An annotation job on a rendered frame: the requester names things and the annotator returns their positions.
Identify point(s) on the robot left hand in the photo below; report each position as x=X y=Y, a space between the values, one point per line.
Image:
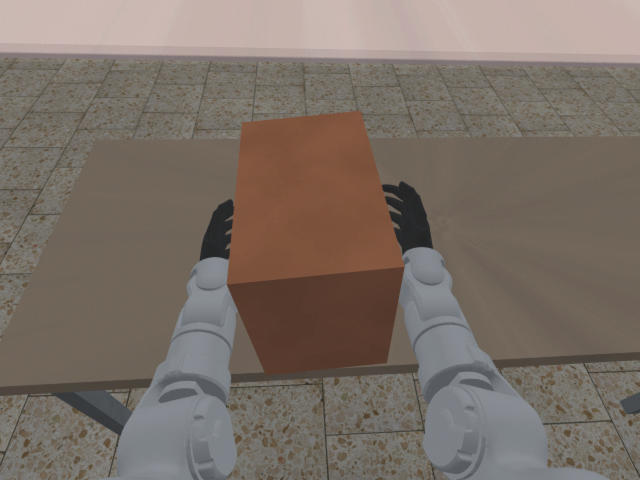
x=215 y=241

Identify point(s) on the robot left forearm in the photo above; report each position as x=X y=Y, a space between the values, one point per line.
x=200 y=349

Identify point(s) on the right robot upper arm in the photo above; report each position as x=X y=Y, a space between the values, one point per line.
x=477 y=434

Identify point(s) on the robot right hand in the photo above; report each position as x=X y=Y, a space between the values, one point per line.
x=414 y=228

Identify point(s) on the robot right forearm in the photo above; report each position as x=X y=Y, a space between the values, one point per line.
x=441 y=338

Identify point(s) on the left robot upper arm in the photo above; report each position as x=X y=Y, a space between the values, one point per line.
x=185 y=439

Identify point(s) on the carton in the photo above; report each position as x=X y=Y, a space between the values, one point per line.
x=315 y=269

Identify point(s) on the table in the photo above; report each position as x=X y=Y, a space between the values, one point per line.
x=541 y=236

